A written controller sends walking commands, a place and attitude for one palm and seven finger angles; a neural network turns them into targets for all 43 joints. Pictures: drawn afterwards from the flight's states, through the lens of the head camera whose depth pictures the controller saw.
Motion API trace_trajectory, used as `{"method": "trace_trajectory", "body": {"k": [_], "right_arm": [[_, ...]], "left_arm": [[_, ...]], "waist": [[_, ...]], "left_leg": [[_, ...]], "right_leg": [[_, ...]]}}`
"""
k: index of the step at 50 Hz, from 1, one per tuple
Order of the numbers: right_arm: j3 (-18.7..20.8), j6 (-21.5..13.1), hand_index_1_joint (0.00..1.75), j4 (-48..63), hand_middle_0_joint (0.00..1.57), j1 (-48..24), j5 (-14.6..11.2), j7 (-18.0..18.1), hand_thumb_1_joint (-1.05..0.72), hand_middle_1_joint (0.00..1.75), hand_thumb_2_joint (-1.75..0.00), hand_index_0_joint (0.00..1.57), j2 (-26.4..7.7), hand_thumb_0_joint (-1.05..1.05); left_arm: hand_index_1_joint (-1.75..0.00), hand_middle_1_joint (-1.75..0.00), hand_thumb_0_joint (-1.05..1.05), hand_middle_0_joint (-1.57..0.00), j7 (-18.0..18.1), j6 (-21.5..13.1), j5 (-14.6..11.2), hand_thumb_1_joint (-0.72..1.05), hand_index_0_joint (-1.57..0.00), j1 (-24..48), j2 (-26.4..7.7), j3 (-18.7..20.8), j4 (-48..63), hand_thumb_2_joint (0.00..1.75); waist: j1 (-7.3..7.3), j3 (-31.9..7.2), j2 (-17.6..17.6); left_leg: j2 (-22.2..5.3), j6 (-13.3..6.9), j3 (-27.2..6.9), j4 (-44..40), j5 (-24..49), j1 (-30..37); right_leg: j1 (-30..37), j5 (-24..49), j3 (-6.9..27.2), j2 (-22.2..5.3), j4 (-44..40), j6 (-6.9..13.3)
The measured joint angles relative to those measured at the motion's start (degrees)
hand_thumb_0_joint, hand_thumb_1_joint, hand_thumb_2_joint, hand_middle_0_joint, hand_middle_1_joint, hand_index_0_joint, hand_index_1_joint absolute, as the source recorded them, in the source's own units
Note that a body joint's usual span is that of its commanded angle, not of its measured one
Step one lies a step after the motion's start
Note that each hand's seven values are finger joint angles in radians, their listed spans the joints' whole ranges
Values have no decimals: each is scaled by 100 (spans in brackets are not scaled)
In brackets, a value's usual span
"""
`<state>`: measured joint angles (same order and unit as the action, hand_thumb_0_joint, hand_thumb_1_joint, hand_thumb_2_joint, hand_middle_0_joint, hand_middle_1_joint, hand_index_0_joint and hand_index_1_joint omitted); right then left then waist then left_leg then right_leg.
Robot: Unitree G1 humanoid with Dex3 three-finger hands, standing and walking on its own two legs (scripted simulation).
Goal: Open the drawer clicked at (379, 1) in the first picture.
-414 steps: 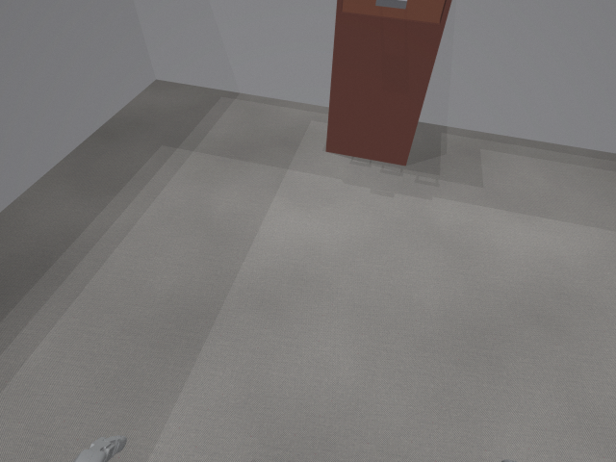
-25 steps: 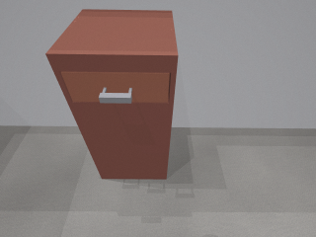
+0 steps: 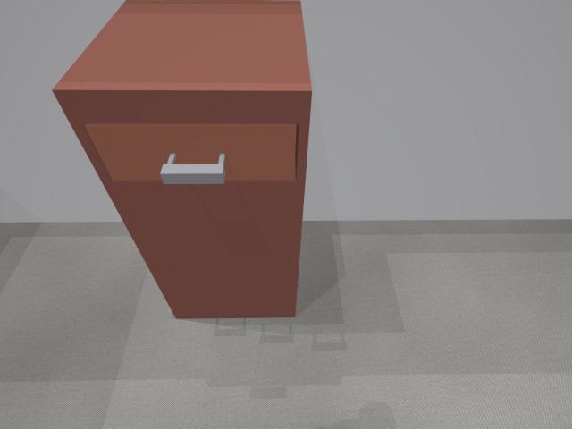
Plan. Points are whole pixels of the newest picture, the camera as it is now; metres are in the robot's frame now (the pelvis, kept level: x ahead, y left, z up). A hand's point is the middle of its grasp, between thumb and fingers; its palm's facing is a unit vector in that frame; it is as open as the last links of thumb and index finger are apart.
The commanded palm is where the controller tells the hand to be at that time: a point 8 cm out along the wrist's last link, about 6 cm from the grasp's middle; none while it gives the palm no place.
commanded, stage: shuffle to correct the standing spot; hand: left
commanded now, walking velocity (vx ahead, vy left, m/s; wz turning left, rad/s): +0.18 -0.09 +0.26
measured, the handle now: (195, 166) +0.57 +0.21 +0.02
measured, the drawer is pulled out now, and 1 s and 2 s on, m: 0.00 0.00 0.00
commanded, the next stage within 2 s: come to a stop and stand still in 0.08 s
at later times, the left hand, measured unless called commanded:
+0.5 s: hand out of the picture +0.05 +0.15 -0.18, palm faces +0.11 -0.98 -0.18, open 7.4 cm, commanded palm none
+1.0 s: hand out of the picture +0.12 +0.14 -0.16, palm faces +0.05 -0.97 -0.25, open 7.4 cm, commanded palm none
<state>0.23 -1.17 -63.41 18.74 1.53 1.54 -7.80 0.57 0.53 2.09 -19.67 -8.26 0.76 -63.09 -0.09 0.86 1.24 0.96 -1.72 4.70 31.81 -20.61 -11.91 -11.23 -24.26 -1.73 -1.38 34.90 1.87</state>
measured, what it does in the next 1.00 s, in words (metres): steps on the spot: left foot, then right foot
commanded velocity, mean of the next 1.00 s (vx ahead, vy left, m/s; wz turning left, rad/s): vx -0.04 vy -0.01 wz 0.02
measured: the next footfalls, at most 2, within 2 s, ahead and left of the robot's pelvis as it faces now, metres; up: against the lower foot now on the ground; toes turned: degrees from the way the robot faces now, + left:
left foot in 0.34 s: +0.19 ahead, +0.08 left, +0.00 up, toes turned +7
right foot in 0.70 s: +0.12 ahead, -0.17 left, +0.00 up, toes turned +4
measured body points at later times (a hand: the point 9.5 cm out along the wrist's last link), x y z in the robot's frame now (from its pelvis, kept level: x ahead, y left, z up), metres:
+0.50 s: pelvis +0.08 +0.00 +0.00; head +0.11 +0.01 +0.45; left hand +0.04 +0.21 -0.16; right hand +0.21 -0.21 -0.14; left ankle +0.15 +0.08 -0.73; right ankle +0.01 -0.13 -0.66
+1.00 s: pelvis +0.04 -0.05 -0.01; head +0.01 -0.06 +0.44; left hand +0.11 +0.20 -0.14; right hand +0.04 -0.28 -0.17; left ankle +0.14 +0.07 -0.72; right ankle +0.08 -0.17 -0.73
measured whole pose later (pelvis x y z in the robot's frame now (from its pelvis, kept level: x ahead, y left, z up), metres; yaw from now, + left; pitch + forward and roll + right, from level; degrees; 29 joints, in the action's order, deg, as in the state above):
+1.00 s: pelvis +0.04 -0.05 -0.01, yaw +3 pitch -4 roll +0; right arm 1.9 2.9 -56.8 21.8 1.9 -0.2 -11.4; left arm 1.4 1.1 1.4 -15.1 -10.0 0.7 -52.2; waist -2.5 -0.5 -2.3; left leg 0.0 -1.4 0.8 37.7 -14.3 -23.6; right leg -17.3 -22.2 0.4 -0.6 40.9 0.6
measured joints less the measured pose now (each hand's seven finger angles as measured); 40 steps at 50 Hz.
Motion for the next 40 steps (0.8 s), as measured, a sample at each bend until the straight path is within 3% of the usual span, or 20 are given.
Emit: {"method": "trace_trajectory", "body": {"k": [3,8,10,13,16,17,21,24,28,32,34,35,36,38,40], "right_arm": [[38,-3,30,-24,20,105,-14,3,-90,30,-90,20,-58,0],[89,88,30,-66,20,-35,-8,-83,-91,30,-90,20,-87,0],[122,98,30,14,20,-254,-14,-128,-91,30,-90,20,-129,1],[137,79,30,232,20,-678,-45,-156,-91,30,-90,20,-173,1],[75,-50,30,451,19,-1067,-75,-100,-91,29,-90,20,-179,1],[52,-110,30,517,19,-1140,-74,-77,-91,29,-90,20,-182,0],[-8,-187,30,732,19,-1280,-131,18,-91,29,-90,20,-44,0],[-36,-110,30,778,20,-1294,-122,58,-91,29,-90,20,3,0],[48,27,30,815,20,-1313,-105,38,-92,30,-90,20,33,-1],[134,161,30,866,20,-1280,-14,-49,-92,30,-90,20,-61,-2],[164,201,30,898,20,-1172,-32,-115,-92,30,-90,20,-110,-2],[175,228,30,984,20,-1088,-29,-162,-92,30,-90,20,-102,-1],[207,243,30,1044,20,-1054,-24,-199,-92,30,-90,20,-158,-1],[306,278,30,1114,20,-929,-8,-226,-91,30,-90,20,-346,-1],[344,303,30,1117,20,-692,-23,-224,-91,30,-90,20,-437,0]], "left_arm": [[-30,-30,0,-19,-18,-99,-3,91,-20,-61,41,37,14,90],[-30,-30,0,-19,119,-420,-1,91,-20,-294,68,78,41,90],[-30,-30,0,-19,154,-449,9,91,-20,-445,115,56,-14,90],[-30,-30,0,-19,164,-395,12,91,-20,-641,197,7,-159,90],[-30,-30,0,-19,164,-307,-33,91,-20,-759,276,-42,-290,90],[-30,-30,0,-20,168,-273,-51,91,-20,-811,303,-58,-318,90],[-30,-30,0,-20,230,-61,-154,91,-20,-596,239,-44,-243,90],[-30,-30,0,-20,277,36,-126,91,-20,-147,166,25,42,90],[-30,-30,0,-19,266,88,-97,91,-20,431,43,122,514,90],[-30,-30,0,-19,231,134,-63,91,-20,768,-48,193,804,90],[-30,-30,0,-19,230,68,-61,91,-20,729,-141,130,953,90],[-30,-30,0,-19,219,22,-49,91,-20,637,-242,124,1087,90],[-30,-30,0,-19,225,-19,-36,91,-20,632,-262,121,1109,90],[-30,-30,0,-19,196,-10,-2,91,-20,642,-191,28,1050,90],[-30,-30,0,-19,150,37,0,91,-20,550,-173,-27,1023,90]], "waist": [[-18,-29,-179],[149,35,-91],[200,90,-60],[209,187,-26],[214,336,-14],[212,358,-54],[252,384,67],[259,396,1],[245,406,-74],[145,331,-158],[146,188,-123],[153,82,50],[132,91,34],[-41,161,-275],[-170,69,-365]], "left_leg": [[-161,28,-124,302,-196,-133],[-171,-121,-150,2630,-990,-1141],[-207,-125,-82,2883,-878,-1495],[-258,-84,61,2201,-327,-1746],[-159,-48,128,932,642,-1492],[-162,-87,135,542,1307,-1297],[-103,-322,285,438,684,-928],[-79,-259,269,38,867,-727],[-79,-260,182,-310,1167,-712],[-134,-183,83,-361,1317,-850],[-179,-99,108,-117,1252,-1044],[-117,-43,203,164,1082,-1225],[-139,16,178,544,803,-1381],[-179,41,-129,1060,406,-1454],[-154,40,-217,1130,525,-1337]], "right_leg": [[81,-69,-131,155,-84,-18],[466,-79,-329,209,-473,134],[674,-19,-343,227,-731,125],[945,33,-342,253,-1048,94],[1102,-106,-304,264,-927,33],[1062,-199,-295,293,-633,7],[-20,-805,1,206,1985,-151],[-702,-650,50,69,2647,-267],[-1222,-264,87,-111,2463,-360],[-1234,-127,18,-161,2013,-353],[-935,-17,76,-171,971,-256],[-828,192,280,-270,422,-157],[-898,440,327,-250,484,-233],[-837,368,179,-117,802,-337],[-729,200,145,-108,962,-379]]}}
